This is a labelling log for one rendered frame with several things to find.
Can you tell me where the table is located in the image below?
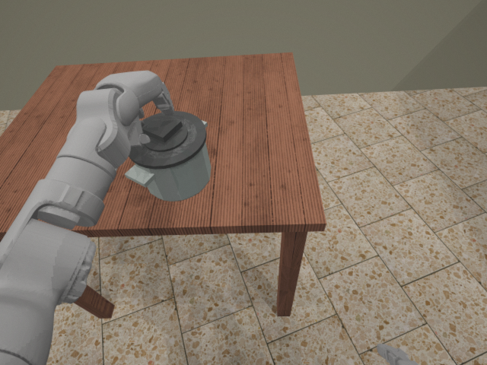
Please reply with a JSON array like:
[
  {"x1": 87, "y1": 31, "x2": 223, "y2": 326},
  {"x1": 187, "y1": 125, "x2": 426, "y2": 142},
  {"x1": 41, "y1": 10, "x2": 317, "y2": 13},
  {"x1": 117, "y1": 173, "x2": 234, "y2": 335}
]
[{"x1": 0, "y1": 52, "x2": 326, "y2": 319}]

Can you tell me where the left robot forearm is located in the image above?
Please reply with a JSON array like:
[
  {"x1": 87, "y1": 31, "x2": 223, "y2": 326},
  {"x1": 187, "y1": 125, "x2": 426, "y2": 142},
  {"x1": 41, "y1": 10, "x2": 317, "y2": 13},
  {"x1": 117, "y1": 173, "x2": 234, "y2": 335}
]
[{"x1": 0, "y1": 81, "x2": 139, "y2": 270}]

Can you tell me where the left robot upper arm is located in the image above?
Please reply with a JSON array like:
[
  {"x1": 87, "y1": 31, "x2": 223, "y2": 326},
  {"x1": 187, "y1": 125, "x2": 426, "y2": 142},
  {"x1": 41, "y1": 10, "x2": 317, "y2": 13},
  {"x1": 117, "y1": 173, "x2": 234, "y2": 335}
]
[{"x1": 0, "y1": 218, "x2": 97, "y2": 365}]

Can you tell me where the knob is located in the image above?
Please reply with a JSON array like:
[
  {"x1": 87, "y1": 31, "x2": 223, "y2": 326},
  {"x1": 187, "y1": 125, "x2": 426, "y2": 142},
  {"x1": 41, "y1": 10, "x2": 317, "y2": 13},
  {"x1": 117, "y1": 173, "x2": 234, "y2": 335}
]
[{"x1": 142, "y1": 114, "x2": 183, "y2": 143}]

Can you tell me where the pot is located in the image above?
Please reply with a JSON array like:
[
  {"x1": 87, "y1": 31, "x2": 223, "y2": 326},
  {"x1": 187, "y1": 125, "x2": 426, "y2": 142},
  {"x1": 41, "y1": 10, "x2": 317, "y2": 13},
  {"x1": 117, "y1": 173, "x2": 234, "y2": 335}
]
[{"x1": 125, "y1": 121, "x2": 211, "y2": 202}]

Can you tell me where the lid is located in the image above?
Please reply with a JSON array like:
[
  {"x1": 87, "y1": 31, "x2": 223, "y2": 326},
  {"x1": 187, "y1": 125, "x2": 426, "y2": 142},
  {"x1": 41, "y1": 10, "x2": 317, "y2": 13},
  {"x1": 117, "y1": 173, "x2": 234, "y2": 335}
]
[{"x1": 129, "y1": 111, "x2": 207, "y2": 169}]

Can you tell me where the robot left hand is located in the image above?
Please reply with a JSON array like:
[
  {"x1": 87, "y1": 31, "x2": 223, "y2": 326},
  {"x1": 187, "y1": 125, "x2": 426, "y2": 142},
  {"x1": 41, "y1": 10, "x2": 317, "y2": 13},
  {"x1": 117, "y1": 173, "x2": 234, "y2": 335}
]
[{"x1": 96, "y1": 71, "x2": 174, "y2": 147}]

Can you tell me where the robot right hand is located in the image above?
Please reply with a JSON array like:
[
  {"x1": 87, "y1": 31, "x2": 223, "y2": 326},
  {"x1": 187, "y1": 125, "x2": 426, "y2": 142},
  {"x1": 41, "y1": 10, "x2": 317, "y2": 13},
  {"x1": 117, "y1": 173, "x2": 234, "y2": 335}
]
[{"x1": 377, "y1": 344, "x2": 418, "y2": 365}]

